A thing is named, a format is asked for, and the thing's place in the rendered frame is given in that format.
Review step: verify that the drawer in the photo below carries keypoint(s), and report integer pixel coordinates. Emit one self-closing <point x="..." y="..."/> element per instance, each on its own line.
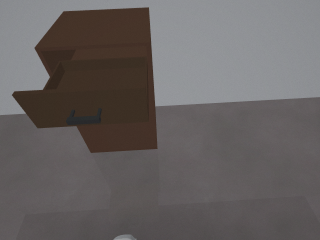
<point x="119" y="86"/>

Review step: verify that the handle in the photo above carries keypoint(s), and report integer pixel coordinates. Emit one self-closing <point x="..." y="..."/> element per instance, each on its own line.
<point x="79" y="120"/>

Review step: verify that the cabinet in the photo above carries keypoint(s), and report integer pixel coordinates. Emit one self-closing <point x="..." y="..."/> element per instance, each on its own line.
<point x="104" y="34"/>

